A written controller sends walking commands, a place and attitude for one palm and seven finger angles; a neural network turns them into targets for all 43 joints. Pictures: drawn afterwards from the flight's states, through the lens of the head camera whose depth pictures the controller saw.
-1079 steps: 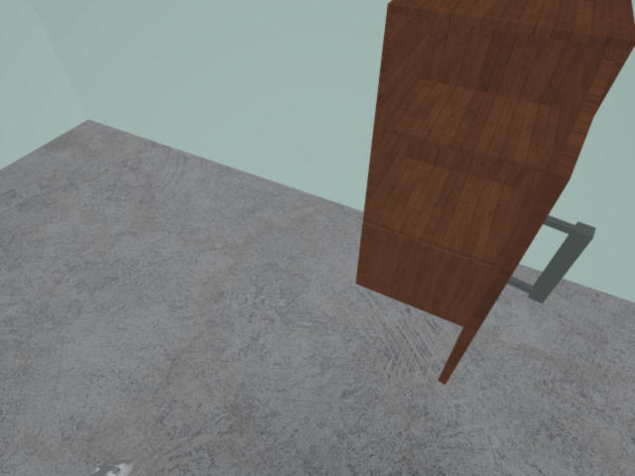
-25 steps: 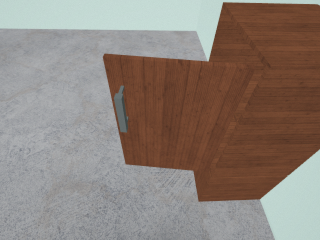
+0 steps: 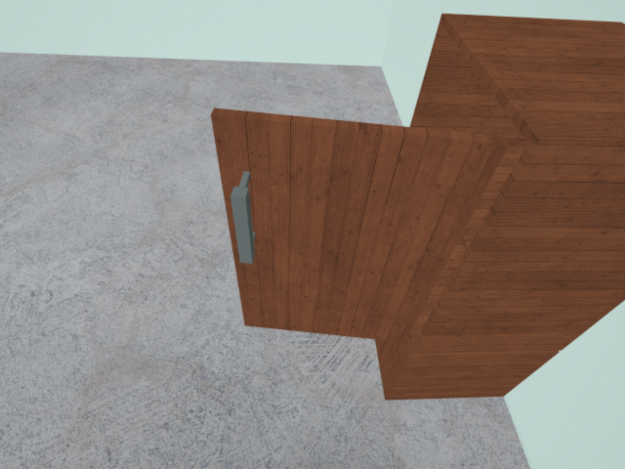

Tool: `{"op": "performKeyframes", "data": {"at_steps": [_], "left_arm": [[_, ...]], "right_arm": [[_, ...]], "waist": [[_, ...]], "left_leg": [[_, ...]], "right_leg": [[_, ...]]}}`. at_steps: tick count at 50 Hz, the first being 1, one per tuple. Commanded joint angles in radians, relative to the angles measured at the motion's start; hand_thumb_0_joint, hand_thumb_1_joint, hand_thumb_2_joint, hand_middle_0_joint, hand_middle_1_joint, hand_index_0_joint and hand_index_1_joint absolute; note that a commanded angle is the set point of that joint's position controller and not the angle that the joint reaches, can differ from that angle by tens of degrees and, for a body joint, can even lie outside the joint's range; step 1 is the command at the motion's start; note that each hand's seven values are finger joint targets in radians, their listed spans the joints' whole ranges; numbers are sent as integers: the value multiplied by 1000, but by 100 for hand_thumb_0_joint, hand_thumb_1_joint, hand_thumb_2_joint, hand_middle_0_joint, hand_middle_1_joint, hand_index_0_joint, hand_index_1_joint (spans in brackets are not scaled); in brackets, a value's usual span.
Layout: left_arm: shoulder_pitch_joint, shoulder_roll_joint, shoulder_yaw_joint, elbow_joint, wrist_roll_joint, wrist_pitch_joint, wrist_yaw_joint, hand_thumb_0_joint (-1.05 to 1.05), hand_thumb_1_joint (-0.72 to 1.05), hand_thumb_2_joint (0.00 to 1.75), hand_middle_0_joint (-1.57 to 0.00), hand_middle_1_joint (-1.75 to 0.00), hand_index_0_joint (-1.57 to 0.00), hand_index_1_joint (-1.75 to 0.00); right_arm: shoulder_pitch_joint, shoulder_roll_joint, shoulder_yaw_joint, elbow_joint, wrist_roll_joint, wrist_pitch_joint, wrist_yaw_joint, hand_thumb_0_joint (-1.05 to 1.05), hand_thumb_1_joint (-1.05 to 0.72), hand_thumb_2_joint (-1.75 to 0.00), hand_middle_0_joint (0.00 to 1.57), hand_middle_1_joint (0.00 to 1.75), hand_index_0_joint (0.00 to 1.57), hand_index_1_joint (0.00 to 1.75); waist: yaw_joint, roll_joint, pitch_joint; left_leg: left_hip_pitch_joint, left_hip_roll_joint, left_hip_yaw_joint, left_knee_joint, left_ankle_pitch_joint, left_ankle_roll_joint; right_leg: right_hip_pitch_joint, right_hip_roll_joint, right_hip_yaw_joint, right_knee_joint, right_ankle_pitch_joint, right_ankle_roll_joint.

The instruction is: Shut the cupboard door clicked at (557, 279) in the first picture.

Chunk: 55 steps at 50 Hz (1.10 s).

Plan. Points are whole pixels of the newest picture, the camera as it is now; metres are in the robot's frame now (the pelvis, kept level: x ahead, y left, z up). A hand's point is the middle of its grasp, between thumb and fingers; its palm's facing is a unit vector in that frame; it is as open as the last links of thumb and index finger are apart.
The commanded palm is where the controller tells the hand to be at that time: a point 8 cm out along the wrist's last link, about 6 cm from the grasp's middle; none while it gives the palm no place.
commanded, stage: raise the hand and make a fist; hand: left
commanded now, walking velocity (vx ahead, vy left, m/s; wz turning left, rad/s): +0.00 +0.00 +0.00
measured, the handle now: (246, 219) +0.48 +0.14 +0.02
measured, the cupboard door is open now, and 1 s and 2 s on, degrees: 82 82 82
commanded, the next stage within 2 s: bring the fist close to the handle in 1.88 s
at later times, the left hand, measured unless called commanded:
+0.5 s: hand (143, 453) +0.15 +0.21 -0.05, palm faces +0.09 -0.99 -0.06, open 5.6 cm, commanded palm +0.13 +0.25 -0.04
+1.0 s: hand (166, 417) +0.18 +0.19 -0.02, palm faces -0.04 -1.00 -0.04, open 3.5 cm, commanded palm +0.16 +0.25 +0.00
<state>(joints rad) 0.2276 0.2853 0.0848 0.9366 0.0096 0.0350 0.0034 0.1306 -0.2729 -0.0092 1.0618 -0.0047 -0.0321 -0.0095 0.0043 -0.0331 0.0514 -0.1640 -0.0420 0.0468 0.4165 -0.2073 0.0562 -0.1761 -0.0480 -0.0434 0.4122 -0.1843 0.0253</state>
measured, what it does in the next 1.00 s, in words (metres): lowers itself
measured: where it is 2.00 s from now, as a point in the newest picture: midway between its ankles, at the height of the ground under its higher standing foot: outside the picture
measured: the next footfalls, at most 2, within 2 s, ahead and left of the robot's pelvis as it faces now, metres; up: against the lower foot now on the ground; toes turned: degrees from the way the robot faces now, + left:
none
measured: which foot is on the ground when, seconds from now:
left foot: down 0.00-1.00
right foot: down 0.00-1.00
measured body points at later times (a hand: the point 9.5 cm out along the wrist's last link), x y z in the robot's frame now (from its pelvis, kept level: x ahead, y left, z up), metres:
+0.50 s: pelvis -0.02 -0.04 -0.11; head +0.04 -0.02 +0.34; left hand +0.14 +0.27 -0.04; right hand +0.20 -0.28 -0.16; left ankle +0.01 +0.08 -0.74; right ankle +0.03 -0.13 -0.74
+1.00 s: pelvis -0.01 -0.01 -0.08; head +0.04 +0.00 +0.37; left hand +0.18 +0.24 -0.02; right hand +0.19 -0.24 -0.15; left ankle +0.01 +0.08 -0.74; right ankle +0.03 -0.13 -0.74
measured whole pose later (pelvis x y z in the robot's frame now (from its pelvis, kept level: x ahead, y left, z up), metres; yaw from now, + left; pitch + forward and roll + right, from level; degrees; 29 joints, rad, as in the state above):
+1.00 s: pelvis -0.01 -0.01 -0.08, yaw +2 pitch +12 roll -3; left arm 0.45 0.27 0.19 -0.08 -0.32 -0.33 -0.38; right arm 0.25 -0.25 0.01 0.52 0.05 -0.26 -0.07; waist 0.02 0.04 -0.11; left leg -0.82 -0.01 -0.02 1.13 -0.51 0.04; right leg -0.79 0.00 -0.09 1.05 -0.47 -0.02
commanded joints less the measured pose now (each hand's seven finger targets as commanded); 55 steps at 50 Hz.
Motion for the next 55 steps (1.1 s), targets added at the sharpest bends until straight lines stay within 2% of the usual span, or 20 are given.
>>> {"op": "performKeyframes", "data": {"at_steps": [1,2,3,5,6,8,10,13,15,17,21,24,27,31,34,36,42,49,51,55], "left_arm": [[-23,182,119,-936,-179,-206,56,0,90,90,-24,-34,-24,-34],[121,-89,-23,-905,-163,-149,10,0,90,90,-25,-36,-25,-36],[-92,14,29,-1075,-193,-208,2,0,90,90,-27,-38,-27,-38],[127,31,112,-863,-216,-289,-45,0,90,90,-31,-42,-31,-42],[227,88,222,-717,-238,-341,-86,0,90,90,-33,-44,-33,-44],[313,24,230,-550,-283,-501,-211,0,90,90,-36,-48,-36,-48],[320,34,232,-530,-326,-636,-361,0,90,90,-40,-52,-40,-52],[244,216,365,-612,-398,-696,-565,0,90,90,-46,-58,-46,-58],[155,278,418,-795,-450,-677,-614,0,90,90,-49,-62,-49,-62],[35,297,428,-1020,-503,-676,-607,0,90,90,-53,-66,-53,-66],[-17,220,340,-1236,-502,-681,-537,0,90,90,-60,-74,-60,-74],[25,169,272,-1128,-453,-595,-522,0,90,90,-66,-80,-66,-80],[114,168,272,-1023,-430,-461,-546,0,90,90,-71,-86,-71,-86],[213,215,352,-1087,-433,-346,-524,0,90,90,-79,-94,-79,-94],[254,179,375,-1185,-444,-366,-444,0,90,90,-84,-100,-84,-100],[269,154,364,-1186,-438,-396,-397,0,90,90,-88,-104,-88,-104],[172,86,183,-1155,-381,-444,-394,0,90,90,-99,-116,-99,-116],[145,170,231,-1331,-363,-455,-350,0,90,90,-112,-130,-112,-130],[167,179,261,-1313,-363,-444,-314,0,90,90,-115,-134,-115,-134],[197,93,192,-1221,-353,-384,-289,0,90,90,-123,-142,-123,-142]], "right_arm": [[-2,-160,3,-326,71,-211,-88,0,-90,-90,20,30,20,30],[20,-56,-16,-378,36,-235,-43,0,-90,-90,20,30,20,30],[16,-124,-52,-436,39,-266,-28,0,-90,-90,20,30,20,30],[16,-115,-42,-467,36,-290,-25,0,-90,-90,20,30,20,30],[32,-120,-56,-471,40,-283,-20,0,-90,-90,20,30,20,30],[23,-110,-69,-500,32,-289,-13,0,-90,-90,20,30,20,30],[8,-121,-85,-559,36,-310,-8,0,-90,-90,20,30,20,30],[13,-147,-79,-657,49,-341,-4,0,-90,-90,20,30,20,30],[5,-135,-66,-705,47,-354,-17,0,-90,-90,20,30,20,30],[7,-123,-57,-720,41,-361,-29,0,-90,-90,20,30,20,30],[37,-115,-47,-660,34,-385,-65,0,-90,-90,20,30,20,30],[57,-120,-54,-617,45,-374,-82,0,-90,-90,20,30,20,30],[69,-120,-64,-625,65,-344,-91,0,-90,-90,20,30,20,30],[36,-95,-64,-687,65,-303,-83,0,-90,-90,20,30,20,30],[35,-62,-61,-707,53,-288,-71,0,-90,-90,20,30,20,30],[32,-55,-57,-703,48,-282,-65,0,-90,-90,20,30,20,30],[66,-97,-43,-705,51,-283,-63,0,-90,-90,20,30,20,30],[66,-98,-30,-721,56,-298,-73,0,-90,-90,20,30,20,30],[60,-93,-27,-711,56,-289,-71,0,-90,-90,20,30,20,30],[62,-93,-21,-718,61,-265,-62,0,-90,-90,20,30,20,30]], "waist": [[-2,257,-449],[-33,269,-220],[-45,269,-160],[-28,155,49],[-9,59,103],[7,-275,94],[20,-345,-5],[50,-65,-243],[73,118,-424],[57,194,-497],[-1,182,-453],[-41,129,-339],[-24,31,-343],[48,36,-425],[66,26,-463],[67,34,-413],[-17,67,-290],[18,131,-411],[31,150,-382],[3,113,-281]], "left_leg": [[261,117,-173,144,497,-123],[94,101,-144,-1,363,-104],[-51,87,-160,35,94,-100],[-320,34,-169,94,-228,-92],[-386,13,-155,143,-240,-96],[-552,8,-121,298,-245,-85],[-649,-4,-77,427,-264,-76],[-683,-19,-42,550,-244,-64],[-656,-9,-41,597,-219,-46],[-651,9,-56,638,-220,-37],[-646,31,-85,691,-167,-18],[-680,40,-98,687,-167,-16],[-699,39,-97,671,-123,-16],[-648,30,-97,611,-27,-24],[-599,31,-96,565,29,-38],[-602,31,-96,559,28,-44],[-607,36,-106,529,-159,-36],[-469,41,-135,448,-126,-38],[-461,41,-141,430,-107,-46],[-481,46,-140,390,-164,-52]], "right_leg": [[-116,32,-47,429,-146,-49],[-256,39,-42,283,-167,-44],[-210,32,-41,270,-112,-56],[-313,39,-58,212,-164,-62],[-356,47,-56,196,-211,-72],[-512,57,-56,299,-349,-63],[-559,41,13,357,-452,-61],[-490,10,133,436,-442,-72],[-480,12,161,481,-451,-69],[-479,19,193,490,-468,-58],[-527,41,184,508,-359,-48],[-583,52,146,500,-333,-43],[-521,40,153,470,-252,-16],[-385,35,128,482,-91,-13],[-358,51,61,517,5,-26],[-383,62,47,525,4,-37],[-544,66,26,485,-251,-47],[-470,74,-13,486,-200,-58],[-456,79,-24,485,-175,-65],[-478,76,-43,453,-198,-52]]}}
